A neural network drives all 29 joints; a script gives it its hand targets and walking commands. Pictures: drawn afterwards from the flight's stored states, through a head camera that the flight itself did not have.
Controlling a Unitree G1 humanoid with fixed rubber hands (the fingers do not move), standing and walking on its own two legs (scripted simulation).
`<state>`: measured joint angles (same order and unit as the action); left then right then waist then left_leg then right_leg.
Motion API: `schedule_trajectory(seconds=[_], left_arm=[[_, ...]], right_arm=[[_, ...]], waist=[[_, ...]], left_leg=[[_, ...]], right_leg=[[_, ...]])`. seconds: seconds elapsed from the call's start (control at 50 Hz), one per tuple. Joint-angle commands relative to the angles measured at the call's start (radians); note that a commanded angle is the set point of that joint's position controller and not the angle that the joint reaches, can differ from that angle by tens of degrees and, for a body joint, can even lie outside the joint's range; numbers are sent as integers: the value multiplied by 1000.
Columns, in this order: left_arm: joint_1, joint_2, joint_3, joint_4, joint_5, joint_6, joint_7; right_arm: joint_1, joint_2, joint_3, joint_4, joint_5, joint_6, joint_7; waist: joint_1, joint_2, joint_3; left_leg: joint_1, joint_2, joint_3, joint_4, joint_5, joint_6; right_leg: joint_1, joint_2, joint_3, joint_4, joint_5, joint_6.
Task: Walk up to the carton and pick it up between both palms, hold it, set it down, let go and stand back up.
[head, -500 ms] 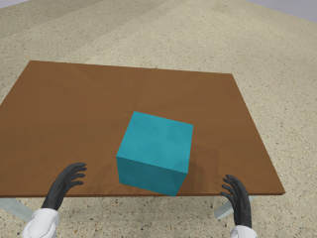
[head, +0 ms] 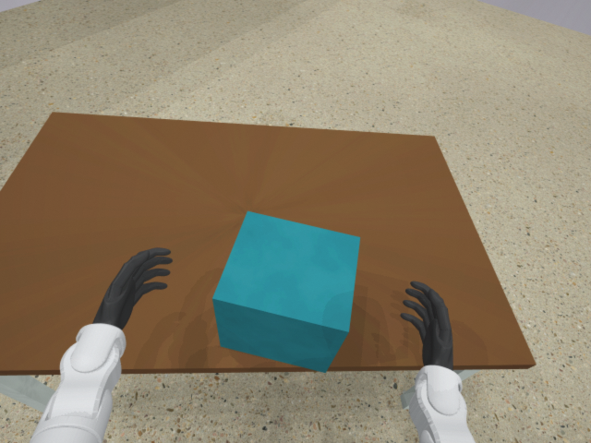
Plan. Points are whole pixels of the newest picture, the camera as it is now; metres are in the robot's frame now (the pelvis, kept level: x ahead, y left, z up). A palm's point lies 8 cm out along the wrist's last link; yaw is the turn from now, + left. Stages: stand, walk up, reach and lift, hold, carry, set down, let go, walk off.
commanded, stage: reach and lift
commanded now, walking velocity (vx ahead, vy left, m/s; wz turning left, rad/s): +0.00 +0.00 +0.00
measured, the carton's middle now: (287, 294) +0.37 +0.00 -0.10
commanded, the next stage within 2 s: none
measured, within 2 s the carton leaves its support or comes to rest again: neither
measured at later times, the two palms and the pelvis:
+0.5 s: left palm (142, 248) +0.37 +0.22 +0.03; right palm (423, 305) +0.30 -0.18 +0.01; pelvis +0.01 +0.00 +0.00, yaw +0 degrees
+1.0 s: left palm (163, 218) +0.42 +0.20 +0.04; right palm (416, 270) +0.35 -0.18 +0.02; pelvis +0.02 +0.00 +0.00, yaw +0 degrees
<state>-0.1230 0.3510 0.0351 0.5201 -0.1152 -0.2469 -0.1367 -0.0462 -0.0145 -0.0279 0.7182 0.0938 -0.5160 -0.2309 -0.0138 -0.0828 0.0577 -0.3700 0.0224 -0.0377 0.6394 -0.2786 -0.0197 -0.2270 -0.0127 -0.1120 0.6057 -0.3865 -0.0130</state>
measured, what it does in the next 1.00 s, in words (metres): stands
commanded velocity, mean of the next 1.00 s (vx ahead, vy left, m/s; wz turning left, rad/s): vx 0.00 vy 0.00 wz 0.00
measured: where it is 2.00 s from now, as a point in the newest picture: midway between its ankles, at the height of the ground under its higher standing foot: outside the picture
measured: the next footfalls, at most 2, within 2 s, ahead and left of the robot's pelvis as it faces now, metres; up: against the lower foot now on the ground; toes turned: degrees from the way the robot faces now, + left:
none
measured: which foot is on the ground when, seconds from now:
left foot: down 0.00-1.00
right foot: down 0.00-1.00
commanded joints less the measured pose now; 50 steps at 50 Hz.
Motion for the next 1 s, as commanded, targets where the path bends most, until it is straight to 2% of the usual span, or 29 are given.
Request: schedule_trajectory(seconds=[0.0,0.02,0.04,0.08,0.1,0.16,0.2,0.26,0.28,0.32,0.34,0.36,0.38,0.46,0.5,0.52,0.56,0.6,0.64,0.68,0.74,0.78,0.82,0.84,0.86,0.88,0.9,0.94,0.98], left_arm=[[-191,86,-6,-30,-19,37,-14],[-310,96,-30,-19,-38,35,-11],[-203,81,17,-59,-9,45,-6],[-300,93,-2,-65,-18,48,-1],[-220,86,13,-89,-2,64,-2],[-354,75,-17,-48,-9,66,4],[-400,99,-2,-51,-20,71,10],[-473,85,-32,-54,-27,63,29],[-410,74,-10,-39,-26,73,29],[-441,65,-6,46,-17,96,21],[-497,82,3,66,1,106,23],[-488,79,7,120,10,126,20],[-546,92,7,120,16,130,21],[-612,30,-16,87,13,123,41],[-636,71,14,182,25,134,44],[-710,55,-21,199,5,134,43],[-648,64,18,229,12,142,48],[-780,73,2,291,7,127,55],[-781,67,-5,292,-8,109,58],[-792,50,-2,280,20,94,65],[-862,65,1,394,36,93,71],[-877,74,-32,479,5,93,65],[-936,80,-13,470,6,65,73],[-906,51,-32,505,9,58,71],[-869,51,4,454,32,45,75],[-911,22,-31,550,30,31,73],[-890,36,-19,494,15,23,72],[-903,38,-5,583,46,6,72],[-911,13,-10,549,75,-27,83]], right_arm=[[-138,38,57,-59,40,-3,-44],[-236,21,21,-21,33,15,-45],[-126,37,79,-78,49,1,-41],[-238,-7,18,-72,29,7,-47],[-157,29,92,-92,70,-4,-50],[-307,-28,21,-56,53,7,-41],[-350,-16,55,-67,68,26,-35],[-399,-41,-9,-40,54,34,-37],[-345,-26,14,-56,62,30,-34],[-370,-29,30,4,76,54,-40],[-398,-42,9,43,68,71,-39],[-386,-26,53,36,95,75,-41],[-430,-58,16,85,81,87,-45],[-481,-26,19,70,111,79,-42],[-547,-59,36,64,116,87,-39],[-617,-48,16,63,121,96,-40],[-569,-50,57,46,131,94,-41],[-664,-80,20,116,122,110,-36],[-677,-83,23,129,113,114,-34],[-665,-84,-1,219,129,105,-33],[-747,-106,-5,276,120,112,-26],[-791,-122,-8,302,137,131,-30],[-844,-124,5,320,154,112,-27],[-823,-126,-10,377,147,103,-32],[-770,-122,1,392,159,90,-29],[-836,-125,-23,486,153,88,-22],[-797,-133,4,443,173,80,-21],[-837,-143,-22,495,159,52,-20],[-835,-133,-37,551,166,16,-12]], waist=[[-34,189,-252],[-70,214,-297],[-11,192,-287],[-55,208,-329],[-33,207,-330],[-74,243,-334],[-60,215,-353],[-105,254,-397],[-78,245,-416],[-93,200,-349],[-95,243,-328],[-77,208,-305],[-93,235,-288],[-110,265,-423],[-86,214,-379],[-111,229,-408],[-74,191,-389],[-94,214,-446],[-103,184,-454],[-128,261,-491],[-110,258,-470],[-133,206,-462],[-113,217,-510],[-154,237,-483],[-136,242,-536],[-147,266,-485],[-144,239,-537],[-129,250,-533],[-130,306,-587]], left_leg=[[298,-8,32,-82,223,27],[271,-8,28,-77,176,31],[306,-14,38,-89,256,27],[312,-8,30,-68,305,14],[328,-17,28,-53,380,13],[330,-5,9,-55,343,5],[304,-12,20,-56,312,12],[335,2,5,-51,342,-4],[355,-2,8,-44,384,-11],[332,-6,15,-61,338,2],[309,-8,18,-57,328,-4],[283,-17,27,-62,316,10],[302,-6,12,-70,301,0],[349,-12,16,-33,407,-17],[292,-16,23,-39,392,-4],[283,-12,14,-27,386,-7],[273,-21,23,-31,392,3],[240,-19,19,-33,349,0],[241,-21,25,-20,370,3],[313,-9,7,-5,443,-22],[255,-8,15,-5,423,-21],[205,-9,13,-6,366,-4],[192,-14,26,22,426,-15],[232,-10,11,18,439,-25],[263,-13,16,25,520,-36],[264,-1,4,28,472,-39],[266,-9,10,36,518,-39],[245,-6,14,49,542,-43],[266,-2,-1,68,584,-56]], right_leg=[[-115,-1,138,-213,307,28],[-150,-5,131,-206,255,21],[-77,0,134,-209,340,25],[-96,11,115,-189,402,26],[-63,0,128,-190,522,29],[-141,18,103,-193,431,23],[-107,12,111,-197,405,22],[-156,20,92,-188,403,16],[-116,20,99,-194,436,14],[-116,20,91,-205,422,25],[-142,17,86,-196,404,24],[-120,11,96,-204,427,32],[-147,16,87,-213,356,25],[-152,27,77,-195,450,28],[-134,24,81,-190,470,39],[-177,24,72,-183,448,32],[-105,17,92,-183,522,43],[-166,22,82,-177,444,34],[-168,19,85,-158,513,43],[-210,34,72,-164,488,33],[-257,32,59,-163,445,35],[-244,27,74,-155,479,41],[-224,29,81,-135,528,45],[-265,40,60,-137,527,41],[-221,44,67,-143,590,45],[-331,46,56,-153,478,36],[-281,44,60,-148,542,42],[-315,48,54,-137,566,41],[-364,51,58,-126,523,35]])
